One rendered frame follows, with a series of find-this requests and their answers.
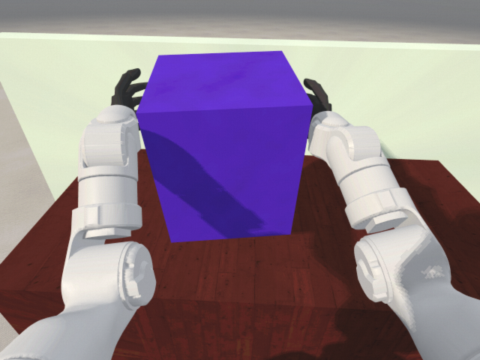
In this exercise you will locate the pedestal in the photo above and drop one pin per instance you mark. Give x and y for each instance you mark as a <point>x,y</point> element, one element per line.
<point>278,297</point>

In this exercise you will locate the right robot forearm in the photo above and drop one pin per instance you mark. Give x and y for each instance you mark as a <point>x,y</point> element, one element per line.
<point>374,199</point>

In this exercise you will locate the right robot upper arm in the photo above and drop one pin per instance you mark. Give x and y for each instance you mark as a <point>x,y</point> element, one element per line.
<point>405,269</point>

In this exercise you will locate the right robot hand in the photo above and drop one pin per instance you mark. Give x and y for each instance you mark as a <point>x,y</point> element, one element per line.
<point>320,100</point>

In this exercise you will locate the carton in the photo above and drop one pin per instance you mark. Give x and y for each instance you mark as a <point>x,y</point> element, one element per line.
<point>225,134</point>

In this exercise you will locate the left robot forearm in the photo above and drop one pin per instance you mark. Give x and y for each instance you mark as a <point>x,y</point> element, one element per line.
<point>107,176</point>

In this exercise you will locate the left robot hand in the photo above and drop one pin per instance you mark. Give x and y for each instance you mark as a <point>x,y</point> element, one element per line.
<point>124,90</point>

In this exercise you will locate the left robot upper arm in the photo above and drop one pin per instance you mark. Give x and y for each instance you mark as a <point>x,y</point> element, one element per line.
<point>103,286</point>

